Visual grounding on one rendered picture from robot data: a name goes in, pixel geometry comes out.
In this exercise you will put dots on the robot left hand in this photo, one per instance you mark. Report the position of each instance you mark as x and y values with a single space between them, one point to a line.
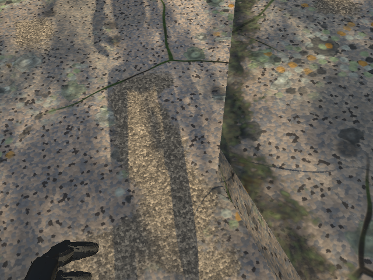
46 266

